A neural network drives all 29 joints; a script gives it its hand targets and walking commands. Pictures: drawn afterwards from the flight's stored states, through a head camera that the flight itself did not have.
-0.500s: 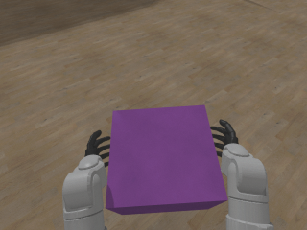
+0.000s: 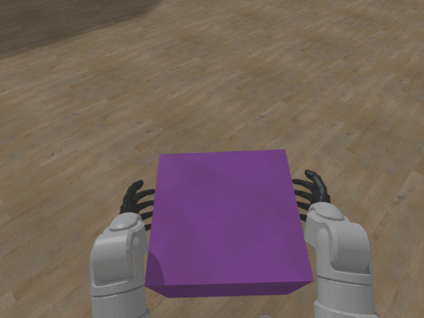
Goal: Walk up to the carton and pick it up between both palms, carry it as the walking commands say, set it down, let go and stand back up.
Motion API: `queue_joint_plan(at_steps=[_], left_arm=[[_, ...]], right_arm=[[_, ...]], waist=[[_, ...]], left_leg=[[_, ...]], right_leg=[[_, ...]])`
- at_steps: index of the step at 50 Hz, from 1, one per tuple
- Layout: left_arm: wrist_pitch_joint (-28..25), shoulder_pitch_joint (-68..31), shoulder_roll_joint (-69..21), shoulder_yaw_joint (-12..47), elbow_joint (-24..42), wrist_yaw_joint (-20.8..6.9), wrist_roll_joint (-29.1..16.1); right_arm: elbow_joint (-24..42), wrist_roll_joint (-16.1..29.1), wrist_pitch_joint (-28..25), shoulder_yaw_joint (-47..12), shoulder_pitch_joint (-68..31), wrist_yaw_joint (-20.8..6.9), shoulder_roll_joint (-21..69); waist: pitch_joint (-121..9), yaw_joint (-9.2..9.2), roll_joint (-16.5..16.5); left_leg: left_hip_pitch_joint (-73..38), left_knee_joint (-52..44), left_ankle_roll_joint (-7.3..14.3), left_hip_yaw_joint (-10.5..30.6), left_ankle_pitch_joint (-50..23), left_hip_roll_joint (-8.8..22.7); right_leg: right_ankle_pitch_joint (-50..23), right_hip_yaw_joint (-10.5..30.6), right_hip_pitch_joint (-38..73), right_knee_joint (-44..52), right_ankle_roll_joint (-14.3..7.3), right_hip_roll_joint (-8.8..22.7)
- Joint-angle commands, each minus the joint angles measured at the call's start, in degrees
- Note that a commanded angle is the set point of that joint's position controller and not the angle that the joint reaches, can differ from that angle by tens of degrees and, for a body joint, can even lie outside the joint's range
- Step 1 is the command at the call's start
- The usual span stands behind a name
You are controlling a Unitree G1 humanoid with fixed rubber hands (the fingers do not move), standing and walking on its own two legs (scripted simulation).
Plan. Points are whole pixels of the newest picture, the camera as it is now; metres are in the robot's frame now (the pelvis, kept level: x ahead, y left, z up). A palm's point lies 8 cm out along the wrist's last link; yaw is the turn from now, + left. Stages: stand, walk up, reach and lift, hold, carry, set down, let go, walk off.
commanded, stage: carry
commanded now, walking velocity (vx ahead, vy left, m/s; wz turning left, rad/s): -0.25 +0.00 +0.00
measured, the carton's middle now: (224, 225) +0.31 -0.02 +0.00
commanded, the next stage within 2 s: none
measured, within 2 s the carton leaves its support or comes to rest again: neither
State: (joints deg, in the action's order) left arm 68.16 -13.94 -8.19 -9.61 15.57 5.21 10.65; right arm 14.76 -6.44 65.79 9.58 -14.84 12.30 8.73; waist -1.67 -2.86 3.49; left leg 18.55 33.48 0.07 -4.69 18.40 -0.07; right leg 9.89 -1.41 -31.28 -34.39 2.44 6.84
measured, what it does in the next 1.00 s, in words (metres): walks backwards: right foot, then left foot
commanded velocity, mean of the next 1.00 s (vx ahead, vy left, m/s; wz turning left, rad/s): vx -0.18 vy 0.00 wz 0.00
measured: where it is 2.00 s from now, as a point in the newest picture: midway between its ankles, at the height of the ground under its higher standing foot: outside the picture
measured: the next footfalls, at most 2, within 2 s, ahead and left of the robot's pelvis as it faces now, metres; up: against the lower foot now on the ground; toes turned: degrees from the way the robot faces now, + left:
right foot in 0.32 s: -0.13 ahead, -0.12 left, +0.00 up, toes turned -6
left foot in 0.66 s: -0.28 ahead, +0.15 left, +0.00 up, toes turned +4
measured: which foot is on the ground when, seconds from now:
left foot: down 0.00-0.34, up 0.36-0.64, down 0.66-1.00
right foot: up 0.00-0.30, down 0.32-0.66, up 0.68-0.96, down 0.98-1.00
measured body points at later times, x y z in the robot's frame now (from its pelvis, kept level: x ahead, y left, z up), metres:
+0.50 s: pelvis -0.21 +0.00 +0.01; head -0.20 -0.02 +0.46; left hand +0.09 +0.13 +0.08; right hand +0.06 -0.20 +0.07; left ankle -0.19 +0.13 -0.65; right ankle -0.17 -0.12 -0.72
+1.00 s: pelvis -0.40 +0.03 +0.00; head -0.40 +0.02 +0.45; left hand -0.12 +0.20 +0.08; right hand -0.10 -0.13 +0.08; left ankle -0.32 +0.15 -0.72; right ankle -0.44 -0.09 -0.73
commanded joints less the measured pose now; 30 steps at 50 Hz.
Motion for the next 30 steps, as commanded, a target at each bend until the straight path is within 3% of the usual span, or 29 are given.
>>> queue_joint_plan(at_steps=[1,2,3,4,5,7,9,10,11,12,14,15,16,17,18,19,20,21,22,24,27,28,29,30], left_arm=[[-1.2,-32.6,-54.9,45.8,8.1,-16.2,-29.5],[-1.7,-34.7,-56.4,47.2,9.3,-16.4,-31.3],[-1.9,-36.4,-57.4,48.1,9.6,-16.2,-32.4],[-1.8,-36.2,-56.7,48.6,10.0,-16.2,-33.3],[-1.7,-33.7,-54.9,48.3,9.1,-16.3,-33.1],[-1.1,-31.6,-53.7,47.7,7.9,-16.5,-33.5],[-0.2,-30.1,-52.6,47.7,8.2,-17.0,-33.5],[0.2,-30.0,-53.4,48.0,6.9,-17.3,-33.9],[1.1,-28.2,-52.6,46.8,5.0,-17.5,-32.9],[1.3,-26.7,-52.5,46.2,3.9,-17.7,-32.5],[1.1,-27.2,-53.3,45.8,3.8,-18.0,-31.7],[0.9,-28.6,-54.7,46.1,3.1,-18.3,-32.3],[0.6,-28.0,-53.6,45.4,2.9,-18.4,-31.7],[0.0,-26.0,-53.8,44.9,3.3,-18.5,-31.4],[-0.2,-27.2,-55.8,43.4,2.1,-18.5,-30.6],[0.3,-28.2,-56.7,43.5,2.3,-18.6,-30.9],[0.2,-29.1,-56.1,43.4,3.4,-18.1,-30.5],[-0.2,-28.1,-54.6,42.7,4.1,-17.7,-29.7],[-0.6,-27.7,-53.8,42.1,5.7,-17.2,-29.0],[-0.6,-26.8,-53.1,40.7,5.4,-16.3,-27.8],[0.3,-21.7,-50.9,38.9,1.8,-15.8,-25.3],[0.1,-21.8,-50.6,39.6,2.9,-15.7,-25.4],[-0.1,-21.6,-50.8,39.5,2.2,-15.7,-25.0],[-0.1,-22.2,-51.3,39.9,2.6,-15.8,-25.3]], right_arm=[[0.9,26.3,1.4,-43.3,-24.3,-25.9,56.9],[2.6,26.2,1.4,-43.2,-25.7,-25.7,56.4],[2.9,25.6,1.0,-41.6,-26.6,-25.4,56.2],[1.2,24.5,1.1,-40.0,-24.4,-24.9,55.9],[1.0,23.7,0.8,-39.5,-21.7,-24.5,55.0],[1.4,22.0,0.8,-38.7,-20.6,-23.5,53.9],[0.6,21.1,1.2,-39.1,-18.1,-23.1,53.7],[0.2,20.7,1.2,-39.0,-17.7,-23.1,53.3],[-0.9,19.8,1.8,-38.1,-16.1,-23.0,52.5],[-1.7,19.5,1.9,-38.4,-14.8,-22.9,52.5],[-0.6,20.0,1.8,-39.7,-17.3,-23.3,53.0],[0.8,20.4,1.7,-40.8,-20.1,-23.2,53.4],[1.6,21.3,1.6,-42.0,-21.8,-23.3,54.2],[4.0,22.5,1.8,-43.4,-24.0,-23.6,54.1],[5.5,23.6,2.1,-44.4,-29.6,-23.9,55.1],[5.9,25.5,2.1,-45.5,-31.8,-24.0,56.6],[3.3,26.0,1.8,-44.8,-29.6,-24.2,57.5],[2.3,27.1,1.9,-44.9,-27.9,-24.8,56.8],[4.0,28.3,1.9,-45.9,-29.5,-24.8,56.8],[3.8,28.7,2.4,-45.2,-28.6,-24.9,55.5],[0.6,27.9,3.7,-43.7,-24.2,-24.9,53.6],[-0.3,27.7,3.7,-43.4,-22.8,-25.1,54.1],[1.3,28.6,3.7,-44.8,-25.4,-25.1,54.4],[1.2,28.2,3.6,-45.3,-24.9,-25.2,54.8]], waist=[[-16.4,1.59,-19.1],[-17.4,1.69,-13.0],[-18.5,1.93,-12.3],[-18.4,2.05,-13.2],[-19.1,2.29,-14.1],[-20.6,2.32,-12.1],[-21.0,2.18,-14.1],[-22.4,1.96,-14.2],[-20.9,1.87,-17.0],[-22.0,2.14,-17.0],[-22.2,2.43,-13.3],[-20.6,2.33,-7.2],[-19.5,2.39,0.4],[-17.9,3.28,12.3],[-14.4,3.77,13.5],[-11.7,3.71,6.9],[-12.1,3.44,1.3],[-12.5,3.24,1.8],[-13.8,2.98,6.2],[-16.3,3.36,7.1],[-20.5,3.8,7.0],[-21.5,3.77,7.2],[-21.4,3.55,10.3],[-21.4,3.09,10.9]], left_leg=[[-4.6,-8.3,11.5,15.4,-45.3,22.3],[-5.4,-6.7,10.7,11.6,-43.8,20.4],[-5.7,-6.2,8.7,7.2,-38.6,17.6],[-6.3,-6.6,7.5,6.2,-34.1,16.0],[-9.0,-7.3,7.1,8.4,-32.1,16.1],[-14.5,-7.0,7.2,9.1,-32.2,15.8],[-15.3,-7.7,8.7,11.6,-31.7,18.0],[-15.0,-8.2,8.7,11.3,-28.8,17.3],[-13.4,-9.4,8.7,12.7,-26.8,17.3],[-13.5,-8.9,8.5,12.8,-26.3,16.8],[-10.0,-7.3,5.2,10.0,-20.3,14.3],[-3.7,-4.5,2.9,8.4,-16.2,11.9],[5.4,0.5,0.7,6.2,-8.9,7.7],[12.8,9.7,-1.9,0.8,5.5,2.7],[11.4,25.1,-1.0,2.7,11.0,2.5],[12.1,33.6,-1.1,5.8,10.0,2.8],[12.6,34.3,-1.2,6.3,7.3,3.1],[13.6,34.8,-1.8,4.7,4.6,3.2],[14.4,32.8,-1.9,4.0,2.6,3.2],[16.3,25.8,-2.4,1.9,5.4,2.2],[10.5,14.1,-1.6,-0.6,13.3,-0.3],[9.3,9.5,-1.4,-0.8,12.8,-0.8],[6.4,4.2,-1.5,-1.8,9.2,-1.4],[3.7,-2.1,-1.3,-1.2,4.6,-1.1]], right_leg=[[23.6,1.7,-0.1,-26.9,-0.5,-5.6],[20.2,3.5,-1.2,-32.5,-0.9,-7.2],[17.7,4.2,-1.7,-34.9,-0.1,-6.8],[15.9,3.6,-3.1,-35.6,0.1,-6.7],[16.0,3.3,-4.8,-34.5,0.6,-6.8],[18.7,1.9,-4.8,-26.1,1.4,-7.5],[21.7,-0.5,-1.2,-18.4,1.2,-6.4],[22.1,-1.7,1.6,-14.2,0.8,-7.1],[21.9,-3.0,3.9,-10.3,0.7,-7.9],[18.5,-3.7,7.3,-2.6,0.5,-7.9],[7.1,-2.7,15.5,11.5,0.0,-6.9],[5.9,2.4,20.8,16.1,-0.3,-2.9],[-2.4,10.9,25.6,16.7,-2.1,5.1],[-13.1,17.9,22.8,14.5,-9.7,15.2],[-20.0,16.1,11.8,13.8,-14.3,17.9],[-17.8,13.4,9.4,15.2,-13.4,15.7],[-11.2,9.7,10.5,14.7,-10.7,12.4],[-7.2,6.8,11.3,13.7,-9.4,10.6],[-10.3,4.0,14.3,11.7,-8.3,8.3],[-20.7,5.2,22.0,9.3,-8.1,7.8],[-23.6,9.3,26.4,8.8,-10.1,10.4],[-24.4,10.2,27.5,8.3,-9.9,10.5],[-24.2,10.4,27.2,8.2,-9.5,9.8],[-21.6,10.2,26.1,8.8,-8.3,9.5]])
